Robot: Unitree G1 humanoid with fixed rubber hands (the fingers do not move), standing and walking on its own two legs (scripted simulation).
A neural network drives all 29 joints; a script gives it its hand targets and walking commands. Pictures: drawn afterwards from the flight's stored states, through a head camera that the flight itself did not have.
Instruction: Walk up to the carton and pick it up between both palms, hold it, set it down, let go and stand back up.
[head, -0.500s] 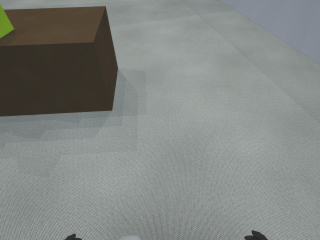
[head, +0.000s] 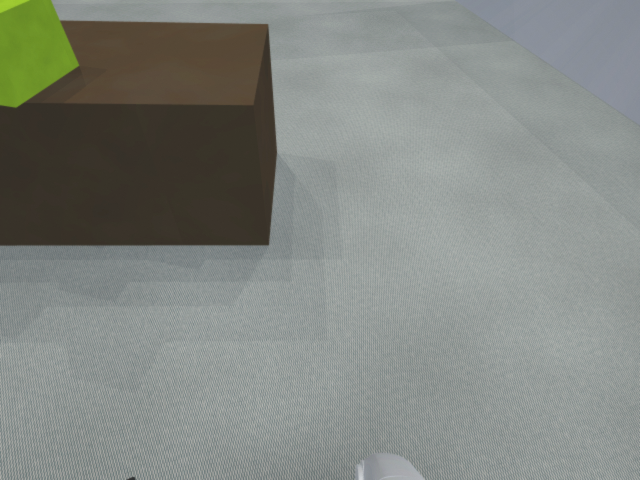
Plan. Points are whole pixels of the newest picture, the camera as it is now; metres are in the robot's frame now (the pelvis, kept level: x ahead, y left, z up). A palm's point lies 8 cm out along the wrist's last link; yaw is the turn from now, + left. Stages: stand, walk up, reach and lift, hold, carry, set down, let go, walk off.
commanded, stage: walk up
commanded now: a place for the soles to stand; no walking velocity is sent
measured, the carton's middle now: out of the picture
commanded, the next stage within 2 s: none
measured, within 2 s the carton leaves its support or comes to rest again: neither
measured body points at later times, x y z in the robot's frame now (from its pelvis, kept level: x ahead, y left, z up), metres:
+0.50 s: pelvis +0.23 +0.10 +0.01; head +0.24 +0.08 +0.45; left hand +0.22 +0.38 -0.10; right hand +0.38 -0.14 -0.11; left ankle +0.37 +0.29 -0.66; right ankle +0.19 -0.07 -0.72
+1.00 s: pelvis +0.43 +0.27 +0.01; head +0.45 +0.26 +0.46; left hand +0.57 +0.52 -0.09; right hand +0.45 +0.00 -0.12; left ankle +0.41 +0.32 -0.72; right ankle +0.56 +0.15 -0.69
